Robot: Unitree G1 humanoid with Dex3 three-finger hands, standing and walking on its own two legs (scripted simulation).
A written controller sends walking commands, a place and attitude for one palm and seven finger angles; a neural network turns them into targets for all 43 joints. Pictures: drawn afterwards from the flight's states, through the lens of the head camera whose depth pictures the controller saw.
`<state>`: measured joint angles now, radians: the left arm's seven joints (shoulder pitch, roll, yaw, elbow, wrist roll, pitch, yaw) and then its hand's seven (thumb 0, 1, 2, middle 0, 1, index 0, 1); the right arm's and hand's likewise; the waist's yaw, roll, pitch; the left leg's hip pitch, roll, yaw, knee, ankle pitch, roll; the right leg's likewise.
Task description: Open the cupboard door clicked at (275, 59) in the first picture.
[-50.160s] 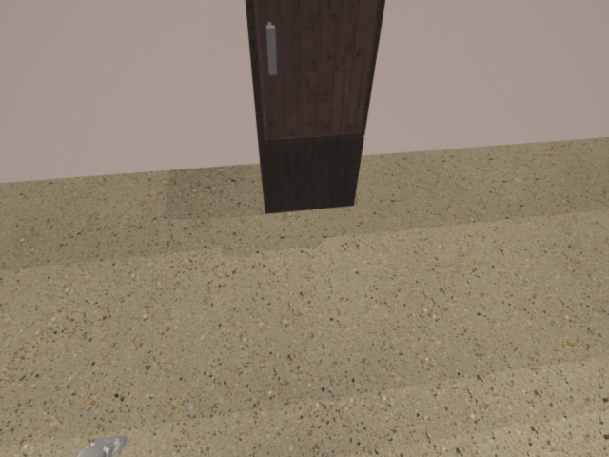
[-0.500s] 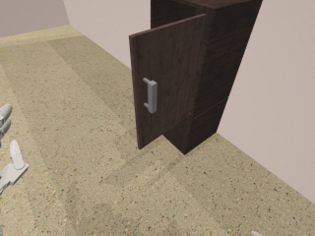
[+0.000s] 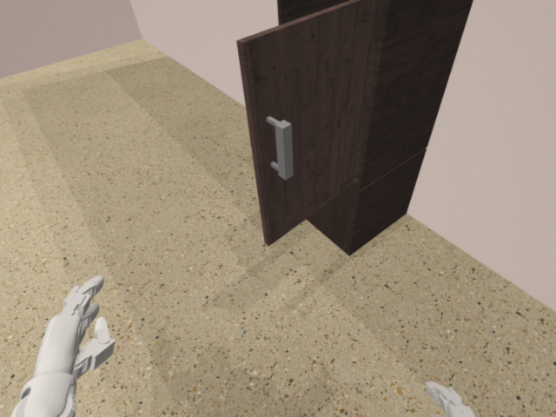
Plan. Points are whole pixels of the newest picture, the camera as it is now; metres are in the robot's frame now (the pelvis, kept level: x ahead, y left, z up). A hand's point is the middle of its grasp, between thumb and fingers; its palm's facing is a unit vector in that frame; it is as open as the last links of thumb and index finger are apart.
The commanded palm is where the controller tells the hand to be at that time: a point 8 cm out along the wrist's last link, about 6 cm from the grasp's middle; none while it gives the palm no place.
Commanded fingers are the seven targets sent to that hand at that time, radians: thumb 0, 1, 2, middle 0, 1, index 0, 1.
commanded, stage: let the arm hang, fingers relaxed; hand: left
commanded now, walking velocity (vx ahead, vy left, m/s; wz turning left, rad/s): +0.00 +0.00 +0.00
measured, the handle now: (278, 147) +0.68 +0.02 +0.02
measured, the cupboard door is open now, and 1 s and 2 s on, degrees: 94 94 94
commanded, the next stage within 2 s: look to check the result in 0.98 s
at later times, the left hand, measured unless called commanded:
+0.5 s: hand out of the picture +0.00 +0.20 -0.15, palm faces +0.00 -0.96 -0.29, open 7.3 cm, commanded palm none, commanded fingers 0.00 0.90 0.90 -0.20 -0.30 -0.20 -0.30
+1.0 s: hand out of the picture +0.08 +0.23 -0.14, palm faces -0.02 -0.95 -0.31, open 7.4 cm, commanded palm none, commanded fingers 0.00 0.90 0.90 -0.20 -0.30 -0.20 -0.30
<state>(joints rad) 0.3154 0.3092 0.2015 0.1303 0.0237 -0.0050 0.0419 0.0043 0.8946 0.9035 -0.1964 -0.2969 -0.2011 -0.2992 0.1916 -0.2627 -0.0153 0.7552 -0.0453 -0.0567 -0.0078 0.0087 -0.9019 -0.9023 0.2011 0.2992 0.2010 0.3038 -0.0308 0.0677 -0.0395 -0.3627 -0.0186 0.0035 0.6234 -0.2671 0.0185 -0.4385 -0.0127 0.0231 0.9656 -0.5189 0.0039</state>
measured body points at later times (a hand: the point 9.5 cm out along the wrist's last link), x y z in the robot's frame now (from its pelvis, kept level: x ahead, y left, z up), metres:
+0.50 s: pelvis -0.02 -0.02 +0.02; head +0.00 -0.03 +0.46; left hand +0.00 +0.25 -0.13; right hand -0.03 -0.27 -0.14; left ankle +0.04 +0.11 -0.72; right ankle +0.01 -0.13 -0.72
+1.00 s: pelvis +0.00 -0.01 +0.02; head +0.02 -0.02 +0.47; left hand +0.08 +0.27 -0.11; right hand +0.06 -0.29 -0.13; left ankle +0.04 +0.12 -0.72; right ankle +0.01 -0.13 -0.72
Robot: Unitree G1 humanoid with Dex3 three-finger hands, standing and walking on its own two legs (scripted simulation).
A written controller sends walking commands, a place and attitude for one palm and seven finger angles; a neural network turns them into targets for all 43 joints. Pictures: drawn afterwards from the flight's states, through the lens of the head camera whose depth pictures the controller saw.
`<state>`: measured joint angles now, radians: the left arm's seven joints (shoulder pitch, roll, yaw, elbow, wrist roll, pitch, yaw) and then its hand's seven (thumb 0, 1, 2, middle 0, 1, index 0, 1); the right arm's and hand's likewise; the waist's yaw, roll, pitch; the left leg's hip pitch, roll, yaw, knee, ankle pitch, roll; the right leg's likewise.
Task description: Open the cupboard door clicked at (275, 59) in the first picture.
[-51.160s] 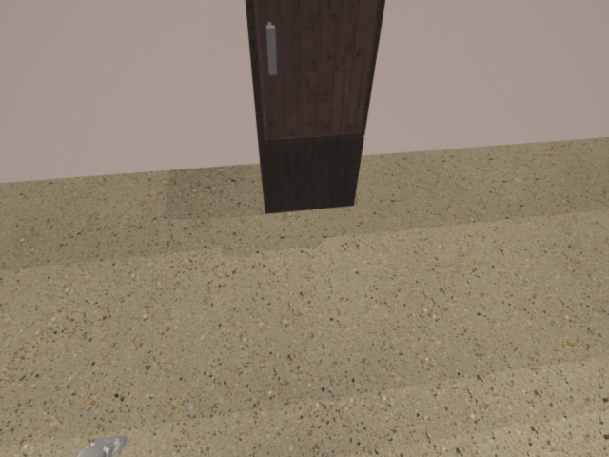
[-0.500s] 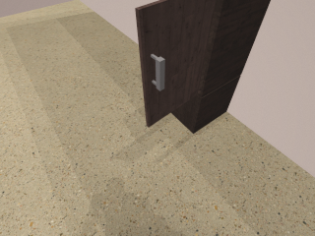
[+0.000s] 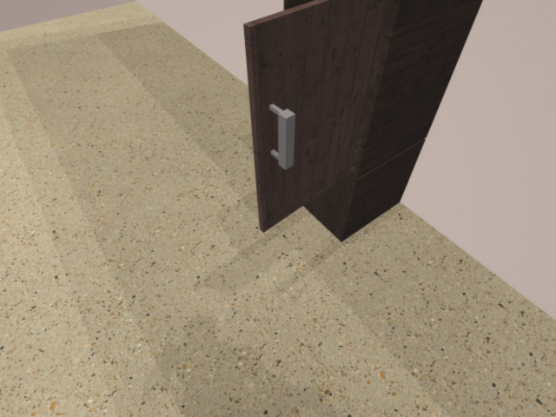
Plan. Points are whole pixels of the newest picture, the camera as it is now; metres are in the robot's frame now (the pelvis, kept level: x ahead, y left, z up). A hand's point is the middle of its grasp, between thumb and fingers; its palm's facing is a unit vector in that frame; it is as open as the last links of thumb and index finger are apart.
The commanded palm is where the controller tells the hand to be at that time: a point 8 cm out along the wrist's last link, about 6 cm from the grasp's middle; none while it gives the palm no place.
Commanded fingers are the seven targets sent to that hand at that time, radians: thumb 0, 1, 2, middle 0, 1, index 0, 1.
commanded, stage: look to check the result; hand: left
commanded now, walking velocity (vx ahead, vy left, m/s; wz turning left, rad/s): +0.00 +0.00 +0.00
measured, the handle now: (280, 136) +0.67 +0.03 +0.00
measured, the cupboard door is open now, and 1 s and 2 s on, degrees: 94 94 94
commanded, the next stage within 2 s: stand and wait in 0.56 s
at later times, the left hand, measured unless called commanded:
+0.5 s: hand out of the picture +0.10 +0.24 -0.15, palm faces -0.03 -0.94 -0.34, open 7.4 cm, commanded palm none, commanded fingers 0.00 0.90 0.90 -0.20 -0.30 -0.20 -0.30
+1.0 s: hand out of the picture +0.12 +0.23 -0.15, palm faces -0.03 -0.94 -0.33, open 7.4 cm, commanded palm none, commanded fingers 0.00 0.90 0.90 -0.20 -0.30 -0.20 -0.30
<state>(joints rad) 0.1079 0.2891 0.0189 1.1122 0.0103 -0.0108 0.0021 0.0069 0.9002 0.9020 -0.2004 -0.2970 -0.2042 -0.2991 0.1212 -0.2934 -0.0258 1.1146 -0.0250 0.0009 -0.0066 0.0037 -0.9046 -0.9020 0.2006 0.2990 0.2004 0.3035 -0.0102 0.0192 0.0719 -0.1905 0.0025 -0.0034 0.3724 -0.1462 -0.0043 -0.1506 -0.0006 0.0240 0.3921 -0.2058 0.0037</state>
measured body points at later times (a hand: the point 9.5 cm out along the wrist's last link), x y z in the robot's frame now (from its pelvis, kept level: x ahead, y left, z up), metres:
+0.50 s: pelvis +0.02 +0.00 +0.00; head +0.05 -0.01 +0.45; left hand +0.10 +0.29 -0.13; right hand +0.09 -0.29 -0.14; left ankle +0.04 +0.12 -0.74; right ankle +0.01 -0.12 -0.74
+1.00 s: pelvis +0.04 -0.01 +0.00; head +0.06 -0.01 +0.45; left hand +0.12 +0.28 -0.13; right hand +0.10 -0.30 -0.14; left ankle +0.04 +0.12 -0.74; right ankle +0.01 -0.12 -0.74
